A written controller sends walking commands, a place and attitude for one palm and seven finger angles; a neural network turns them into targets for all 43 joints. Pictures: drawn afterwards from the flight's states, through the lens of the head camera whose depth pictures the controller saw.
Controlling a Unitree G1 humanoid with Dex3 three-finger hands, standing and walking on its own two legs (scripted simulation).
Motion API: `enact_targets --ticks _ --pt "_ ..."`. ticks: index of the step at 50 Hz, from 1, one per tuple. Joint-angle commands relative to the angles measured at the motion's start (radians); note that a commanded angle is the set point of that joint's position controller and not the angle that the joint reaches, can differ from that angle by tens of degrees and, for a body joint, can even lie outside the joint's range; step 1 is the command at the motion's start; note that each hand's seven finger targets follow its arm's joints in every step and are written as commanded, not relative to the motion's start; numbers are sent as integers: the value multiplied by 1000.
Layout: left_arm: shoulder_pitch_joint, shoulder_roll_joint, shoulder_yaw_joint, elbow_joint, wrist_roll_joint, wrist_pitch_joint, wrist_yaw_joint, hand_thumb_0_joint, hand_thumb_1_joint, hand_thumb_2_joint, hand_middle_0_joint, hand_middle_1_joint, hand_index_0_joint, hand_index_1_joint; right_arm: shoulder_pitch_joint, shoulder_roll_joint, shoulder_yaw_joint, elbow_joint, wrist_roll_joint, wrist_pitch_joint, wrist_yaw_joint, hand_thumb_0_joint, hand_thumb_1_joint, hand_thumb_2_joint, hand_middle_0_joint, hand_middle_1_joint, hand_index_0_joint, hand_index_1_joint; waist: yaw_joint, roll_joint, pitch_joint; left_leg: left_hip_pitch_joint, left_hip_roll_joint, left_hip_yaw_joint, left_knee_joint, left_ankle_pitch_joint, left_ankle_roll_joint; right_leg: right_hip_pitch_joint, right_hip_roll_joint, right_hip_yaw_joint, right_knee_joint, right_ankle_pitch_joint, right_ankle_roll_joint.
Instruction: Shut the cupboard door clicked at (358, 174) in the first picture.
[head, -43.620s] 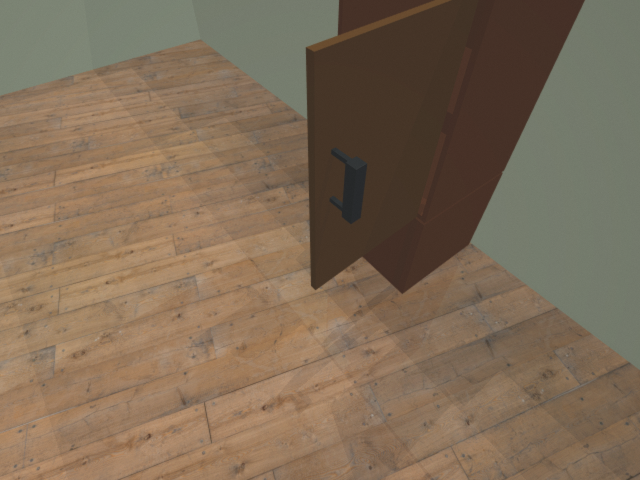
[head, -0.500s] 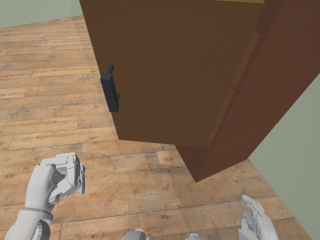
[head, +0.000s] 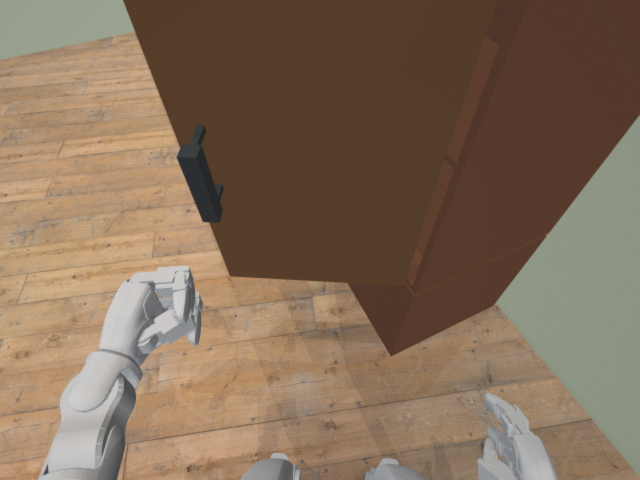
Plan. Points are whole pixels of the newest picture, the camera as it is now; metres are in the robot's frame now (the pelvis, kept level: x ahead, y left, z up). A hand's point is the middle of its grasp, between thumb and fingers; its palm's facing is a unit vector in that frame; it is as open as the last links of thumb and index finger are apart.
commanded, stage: bring the fist close to the handle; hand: left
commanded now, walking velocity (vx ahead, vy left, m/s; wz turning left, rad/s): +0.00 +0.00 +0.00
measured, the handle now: (206, 175) +0.51 +0.20 +0.07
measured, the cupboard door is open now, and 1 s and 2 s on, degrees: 61 61 47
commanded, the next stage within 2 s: push the door shut along its arc in 1.04 s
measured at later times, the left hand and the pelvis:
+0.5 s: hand (212, 239) +0.39 +0.16 +0.08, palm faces -0.06 -1.00 -0.04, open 3.1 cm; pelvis +0.00 +0.00 +0.00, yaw -1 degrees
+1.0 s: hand (215, 231) +0.41 +0.16 +0.06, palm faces -0.04 -1.00 -0.01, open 3.1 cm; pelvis -0.01 +0.01 +0.00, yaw -2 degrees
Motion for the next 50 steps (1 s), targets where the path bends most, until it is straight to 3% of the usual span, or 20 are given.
enact_targets --ticks 1,2,4,9,12,15,18,23,24,25,28,31,32,36,39,40,42,43,46,50 --pt "-263 203 195 -204 -43 -111 67 0 900 900 -1300 -1500 -1300 -1500 -21 -113 -53 -132 -8 -47 -4 0 -900 -900 200 300 200 300 16 -51 -300 79 4 -37 -166 284 -9 295 -23 130 -147 291 29" --pt "-259 163 169 -183 -42 -129 75 0 900 900 -1300 -1500 -1300 -1500 -19 -108 -53 -129 -9 -46 0 0 -900 -900 200 300 200 300 14 -67 -298 76 2 -32 -170 293 -10 301 -23 125 -141 311 32" --pt "-264 155 151 -124 -21 -147 86 0 900 900 -1300 -1500 -1300 -1500 -14 -114 -55 -114 -10 -39 10 0 -900 -900 200 300 200 300 16 -22 -273 79 2 -28 -170 305 -11 275 -20 121 -131 330 26" --pt "-325 112 66 46 19 -118 43 0 900 900 -1300 -1500 -1300 -1500 21 -137 -69 -96 -3 -10 23 0 -900 -900 200 300 200 300 -20 -64 -209 63 8 -25 -179 264 -5 213 -22 118 -155 294 31" --pt "-460 132 84 23 5 -123 35 0 900 900 -1300 -1500 -1300 -1500 19 -139 -75 -94 -1 -2 18 0 -900 -900 200 300 200 300 -25 -72 -276 87 5 -25 -180 264 -3 243 -26 123 -160 296 32" --pt "-628 163 110 -16 1 -167 66 0 900 900 -1300 -1500 -1300 -1500 13 -133 -74 -72 -4 -1 9 0 -900 -900 200 300 200 300 -32 -37 -339 131 10 -33 -170 291 -5 236 -23 121 -138 319 28" --pt "-686 169 120 19 19 -214 103 0 900 900 -1300 -1500 -1300 -1500 23 -126 -71 -46 -12 -1 11 0 -900 -900 200 300 200 300 -29 -17 -380 160 13 -37 -165 341 -10 231 -19 113 -113 364 26" --pt "-705 128 71 250 66 -184 113 0 900 900 -1300 -1500 -1300 -1500 50 -132 -74 -16 -12 27 27 0 -900 -900 200 300 200 300 -47 -18 -303 120 15 -33 -175 293 -13 165 -17 104 -127 317 28" --pt "-708 156 94 308 72 -165 110 0 900 900 -1300 -1500 -1300 -1500 63 -141 -76 -13 -10 38 28 0 -900 -900 200 300 200 300 -46 -47 -288 105 16 -37 -179 283 -11 168 -14 101 -131 306 25" --pt "-749 134 70 317 74 -155 103 0 900 900 -1300 -1500 -1300 -1500 63 -140 -74 -18 -9 44 30 0 -900 -900 200 300 200 300 -50 -27 -300 109 15 -36 -183 289 -13 167 -18 101 -132 313 26" --pt "-814 144 92 364 60 -139 102 0 900 900 -1300 -1500 -1300 -1500 78 -143 -77 -24 -8 60 32 0 -900 -900 200 300 200 300 -51 -70 -321 107 13 -34 -182 299 -10 192 -16 102 -140 333 26" --pt "-943 189 141 363 54 -184 121 0 900 900 -1300 -1500 -1300 -1500 88 -140 -77 -13 -13 65 31 0 -900 -900 200 300 200 300 -53 -75 -366 109 14 -37 -167 318 -11 201 -15 107 -124 356 27" --pt "-1004 166 114 353 61 -209 127 0 900 900 -1300 -1500 -1300 -1500 89 -135 -75 -8 -16 63 33 0 -900 -900 200 300 200 300 -65 -52 -371 116 13 -37 -164 310 -11 187 -13 108 -120 348 27" --pt "-930 228 177 418 88 -263 137 0 900 900 -1300 -1500 -1300 -1500 106 -139 -82 2 -25 70 44 0 -900 -900 200 300 200 300 -34 -30 -403 107 11 -29 -157 322 -12 197 -10 115 -105 359 23" --pt "-874 211 150 439 99 -257 114 0 900 900 -1300 -1500 -1300 -1500 122 -145 -86 -5 -24 83 53 0 -900 -900 200 300 200 300 -28 -1 -417 131 13 -28 -166 356 -14 197 -7 107 -105 374 18" --pt "-874 182 131 447 92 -246 106 0 900 900 -1300 -1500 -1300 -1500 119 -142 -87 -6 -20 86 55 0 -900 -900 200 300 200 300 -39 -4 -401 137 15 -25 -170 347 -13 180 -7 105 -114 364 22" --pt "-860 179 130 448 77 -228 92 0 900 900 -1300 -1500 -1300 -1500 124 -147 -89 -13 -16 95 55 0 -900 -900 200 300 200 300 -38 -35 -374 122 15 -25 -181 333 -11 193 -4 104 -130 354 22" --pt "-890 175 125 440 69 -223 89 0 900 900 -1300 -1500 -1300 -1500 122 -148 -90 -13 -14 97 52 0 -900 -900 200 300 200 300 -53 -52 -360 114 16 -23 -182 311 -8 188 -4 106 -139 340 25" --pt "-957 186 137 424 52 -234 94 0 900 900 -1300 -1500 -1300 -1500 114 -148 -87 -13 -12 96 43 0 -900 -900 200 300 200 300 -59 -92 -329 86 13 -26 -190 240 -3 187 -5 112 -157 275 27" --pt "-1041 170 111 393 75 -285 121 0 900 900 -1300 -1500 -1300 -1500 113 -144 -88 6 -18 83 40 0 -900 -900 200 300 200 300 -69 -8 -364 155 17 -46 -184 236 -9 120 -4 101 -134 244 22"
